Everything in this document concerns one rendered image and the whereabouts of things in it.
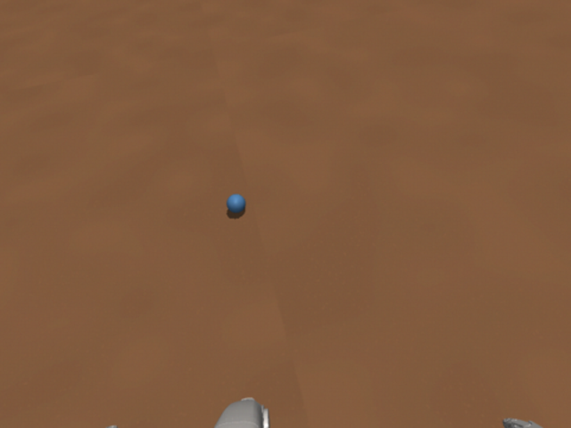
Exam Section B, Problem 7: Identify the ball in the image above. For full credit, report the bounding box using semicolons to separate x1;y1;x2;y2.
227;194;245;213

